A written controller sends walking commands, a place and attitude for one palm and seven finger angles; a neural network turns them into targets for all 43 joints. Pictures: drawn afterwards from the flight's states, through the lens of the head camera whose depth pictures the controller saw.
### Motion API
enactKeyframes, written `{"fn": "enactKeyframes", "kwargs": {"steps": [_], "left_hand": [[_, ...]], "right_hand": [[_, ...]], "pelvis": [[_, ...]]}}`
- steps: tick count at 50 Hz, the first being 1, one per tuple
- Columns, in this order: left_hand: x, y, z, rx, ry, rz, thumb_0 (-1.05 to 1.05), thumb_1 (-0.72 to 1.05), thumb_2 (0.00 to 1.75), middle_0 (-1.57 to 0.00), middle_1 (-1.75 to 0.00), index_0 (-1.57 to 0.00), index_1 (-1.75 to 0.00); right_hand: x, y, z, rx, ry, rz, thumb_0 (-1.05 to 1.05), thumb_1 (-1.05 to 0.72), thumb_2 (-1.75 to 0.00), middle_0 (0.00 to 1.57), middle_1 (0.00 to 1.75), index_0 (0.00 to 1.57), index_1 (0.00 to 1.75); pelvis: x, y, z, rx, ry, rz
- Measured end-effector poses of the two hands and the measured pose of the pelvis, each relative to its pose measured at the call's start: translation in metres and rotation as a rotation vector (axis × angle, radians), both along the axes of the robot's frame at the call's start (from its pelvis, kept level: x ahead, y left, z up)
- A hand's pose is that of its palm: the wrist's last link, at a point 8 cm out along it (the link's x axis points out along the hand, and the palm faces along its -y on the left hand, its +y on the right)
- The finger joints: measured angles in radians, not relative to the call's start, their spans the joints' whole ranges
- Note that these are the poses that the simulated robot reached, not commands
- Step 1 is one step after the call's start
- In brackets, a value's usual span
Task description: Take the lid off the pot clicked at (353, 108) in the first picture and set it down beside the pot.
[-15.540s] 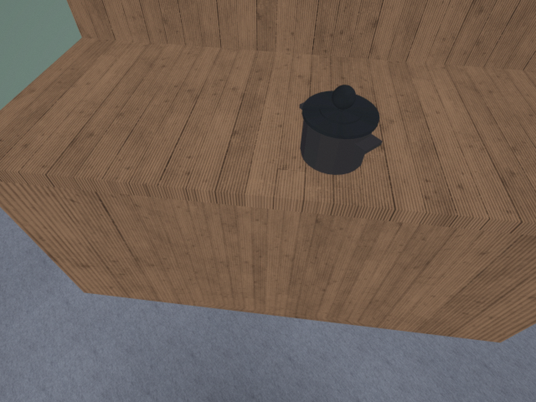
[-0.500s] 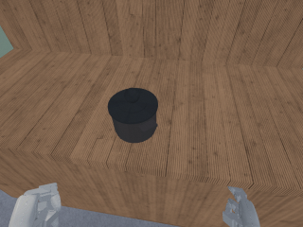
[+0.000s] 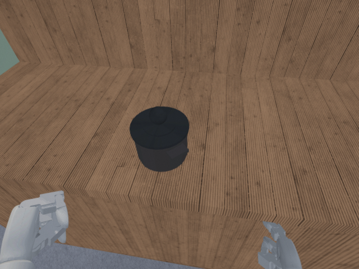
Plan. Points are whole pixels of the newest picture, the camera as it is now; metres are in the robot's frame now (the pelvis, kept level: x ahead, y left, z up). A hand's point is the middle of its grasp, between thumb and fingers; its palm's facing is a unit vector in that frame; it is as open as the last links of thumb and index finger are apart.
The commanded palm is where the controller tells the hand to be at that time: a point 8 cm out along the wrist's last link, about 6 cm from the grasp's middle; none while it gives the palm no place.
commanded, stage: reach forward and open the fingers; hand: left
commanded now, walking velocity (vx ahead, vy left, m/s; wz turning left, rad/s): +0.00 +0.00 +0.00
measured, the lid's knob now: (158, 115) +0.45 +0.12 +0.11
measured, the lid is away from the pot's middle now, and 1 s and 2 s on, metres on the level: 0.00 0.00 0.00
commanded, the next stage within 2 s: move the open hand above the knob in 1.20 s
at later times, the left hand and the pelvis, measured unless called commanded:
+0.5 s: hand (49, 208) +0.18 +0.26 +0.11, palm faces -0.24 -0.03 -0.97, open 3.3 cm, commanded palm +0.17 +0.26 +0.17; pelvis -0.01 +0.00 +0.00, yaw -1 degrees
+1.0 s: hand (50, 169) +0.23 +0.26 +0.16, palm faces -0.10 +0.01 -0.99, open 9.1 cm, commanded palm +0.21 +0.26 +0.23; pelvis -0.04 +0.01 +0.00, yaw +0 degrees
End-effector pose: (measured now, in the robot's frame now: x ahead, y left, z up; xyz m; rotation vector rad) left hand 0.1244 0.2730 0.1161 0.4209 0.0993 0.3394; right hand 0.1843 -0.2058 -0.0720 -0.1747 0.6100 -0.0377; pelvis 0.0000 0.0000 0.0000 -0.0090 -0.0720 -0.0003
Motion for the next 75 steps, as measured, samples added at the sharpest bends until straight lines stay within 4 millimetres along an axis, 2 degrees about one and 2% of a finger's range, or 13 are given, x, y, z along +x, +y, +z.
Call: {"fn": "enactKeyframes", "kwargs": {"steps": [6, 13, 16, 18, 24, 28, 40, 51, 58, 68, 75], "left_hand": [[0.007, 0.000, 0.013, 0.017, -0.058, -0.012, 0.01, 0.90, 0.90, -1.30, -1.50, -1.30, -1.50], [0.027, -0.009, 0.032, 0.750, 0.167, -0.139, 0.01, 0.84, 0.92, -1.28, -1.43, -1.28, -1.43], [0.035, -0.006, 0.037, 0.952, 0.268, -0.196, 0.01, 0.78, 0.95, -1.25, -1.36, -1.26, -1.36], [0.040, -0.005, 0.040, 1.015, 0.319, -0.234, 0.00, 0.73, 0.98, -1.24, -1.31, -1.24, -1.31], [0.048, -0.008, 0.047, 1.053, 0.419, -0.377, 0.00, 0.56, 1.07, -1.18, -1.12, -1.18, -1.11], [0.051, -0.009, 0.060, 1.077, 0.403, -0.429, 0.00, 0.44, 1.13, -1.13, -0.98, -1.14, -0.98], [0.068, -0.008, 0.083, 1.111, 0.295, -0.419, 0.00, 0.10, 1.26, -0.99, -0.56, -1.00, -0.56], [0.090, -0.009, 0.105, 1.128, 0.258, -0.399, 0.00, -0.20, 1.39, -0.88, -0.20, -0.88, -0.20], [0.103, -0.010, 0.118, 1.134, 0.249, -0.382, 0.00, -0.29, 1.45, -0.85, -0.11, -0.86, -0.11], [0.124, -0.012, 0.137, 1.151, 0.244, -0.354, 0.00, -0.32, 1.51, -0.85, -0.09, -0.86, -0.08], [0.145, -0.026, 0.130, 1.136, 0.260, -0.387, 0.00, -0.33, 1.52, -0.86, -0.08, -0.86, -0.08]], "right_hand": [[0.001, -0.002, 0.001, -0.007, -0.001, 0.001, 0.01, -0.90, -0.90, 0.21, 0.30, 0.20, 0.30], [0.008, -0.008, -0.007, -0.022, 0.086, 0.042, 0.01, -0.90, -0.90, 0.20, 0.30, 0.20, 0.30], [0.010, -0.011, -0.009, 0.000, 0.100, 0.032, 0.01, -0.90, -0.90, 0.20, 0.30, 0.22, 0.31], [0.010, -0.012, -0.009, 0.014, 0.101, 0.025, 0.01, -0.90, -0.90, 0.20, 0.30, 0.23, 0.32], [0.007, -0.014, -0.013, 0.029, 0.110, 0.008, 0.01, -0.90, -0.90, 0.20, 0.30, 0.23, 0.32], [0.001, -0.014, -0.016, 0.021, 0.126, 0.011, 0.01, -0.90, -0.90, 0.20, 0.30, 0.22, 0.31], [-0.021, -0.003, -0.023, 0.034, 0.165, 0.034, 0.01, -0.90, -0.90, 0.20, 0.30, 0.20, 0.30], [-0.020, 0.008, -0.015, 0.058, 0.112, 0.043, 0.01, -0.90, -0.90, 0.20, 0.30, 0.20, 0.30], [-0.017, 0.010, -0.013, 0.055, 0.099, 0.052, 0.01, -0.90, -0.90, 0.20, 0.30, 0.20, 0.30], [-0.018, 0.009, -0.016, 0.055, 0.115, 0.058, 0.01, -0.90, -0.90, 0.20, 0.30, 0.20, 0.30], [-0.019, 0.005, -0.020, 0.061, 0.136, 0.052, 0.01, -0.90, -0.90, 0.20, 0.30, 0.20, 0.30]], "pelvis": [[0.000, 0.000, 0.000, 0.000, -0.002, -0.002], [-0.005, 0.001, -0.004, 0.007, 0.056, -0.032], [-0.006, 0.002, -0.003, 0.008, 0.063, -0.037], [-0.007, 0.002, -0.003, 0.007, 0.065, -0.033], [-0.010, 0.004, -0.001, 0.004, 0.061, -0.013], [-0.016, 0.004, 0.000, 0.001, 0.056, 0.002], [-0.034, 0.008, 0.001, 0.002, 0.040, 0.010], [-0.043, 0.015, 0.000, 0.007, 0.029, 0.006], [-0.045, 0.016, -0.001, 0.009, 0.030, 0.010], [-0.043, 0.015, -0.001, 0.009, 0.040, 0.016], [-0.041, 0.012, -0.001, 0.011, 0.049, 0.016]]}}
